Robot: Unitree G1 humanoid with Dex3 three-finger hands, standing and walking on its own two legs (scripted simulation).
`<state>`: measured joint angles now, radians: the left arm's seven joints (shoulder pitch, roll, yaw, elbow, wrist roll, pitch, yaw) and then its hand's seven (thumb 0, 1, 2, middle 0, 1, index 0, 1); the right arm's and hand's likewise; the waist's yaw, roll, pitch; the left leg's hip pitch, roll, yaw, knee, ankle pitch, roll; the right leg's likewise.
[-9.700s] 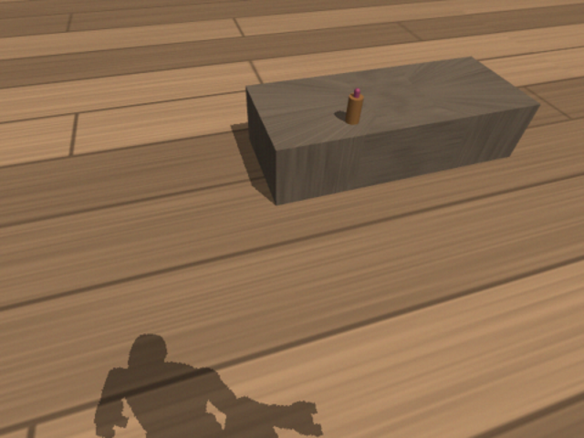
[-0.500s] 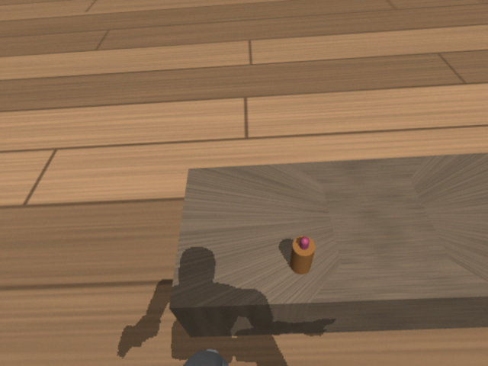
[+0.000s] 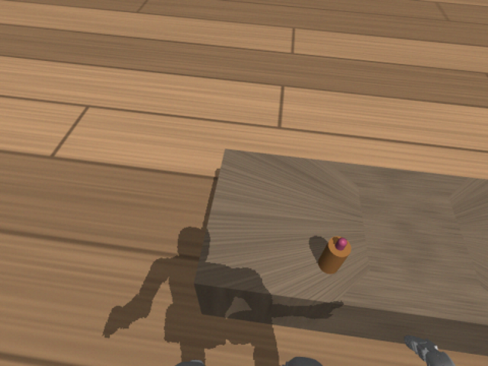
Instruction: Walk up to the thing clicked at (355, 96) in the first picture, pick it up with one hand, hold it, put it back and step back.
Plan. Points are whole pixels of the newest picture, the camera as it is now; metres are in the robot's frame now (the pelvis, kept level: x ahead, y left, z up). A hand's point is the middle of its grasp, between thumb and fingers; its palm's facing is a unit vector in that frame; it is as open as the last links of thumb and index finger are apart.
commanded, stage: walk up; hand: right
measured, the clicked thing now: (335, 253) +0.47 -0.27 -0.34
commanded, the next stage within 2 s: stand in 1.52 s
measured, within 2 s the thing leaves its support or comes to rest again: neither
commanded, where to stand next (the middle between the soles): +0.08 -0.01 m, yaw -5 degrees
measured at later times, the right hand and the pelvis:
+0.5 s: hand out of the picture +0.08 -0.25 -0.13, palm faces +0.02 +0.95 -0.32, open 7.4 cm; pelvis +0.01 +0.00 +0.02, yaw -3 degrees
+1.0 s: hand out of the picture +0.09 -0.26 -0.12, palm faces +0.07 +0.94 -0.34, open 7.4 cm; pelvis +0.02 +0.01 +0.04, yaw -5 degrees
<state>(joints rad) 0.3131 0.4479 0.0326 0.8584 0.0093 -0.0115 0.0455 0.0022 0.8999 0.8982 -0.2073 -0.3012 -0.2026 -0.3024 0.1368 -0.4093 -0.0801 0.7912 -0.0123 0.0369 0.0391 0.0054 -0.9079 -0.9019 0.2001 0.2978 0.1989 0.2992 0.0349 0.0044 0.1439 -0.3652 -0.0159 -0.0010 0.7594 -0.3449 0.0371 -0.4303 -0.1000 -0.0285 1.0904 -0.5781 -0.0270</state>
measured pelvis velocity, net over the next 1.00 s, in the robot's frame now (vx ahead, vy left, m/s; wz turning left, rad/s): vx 0.02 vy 0.01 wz -0.08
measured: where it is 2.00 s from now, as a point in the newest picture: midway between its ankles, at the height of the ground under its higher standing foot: outside the picture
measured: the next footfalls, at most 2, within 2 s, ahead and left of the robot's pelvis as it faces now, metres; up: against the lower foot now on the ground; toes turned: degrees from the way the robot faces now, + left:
right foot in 0.20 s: +0.06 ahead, -0.13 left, +0.00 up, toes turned -4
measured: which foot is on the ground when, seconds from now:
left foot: down 0.00-1.00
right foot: up 0.00-0.18, down 0.20-1.00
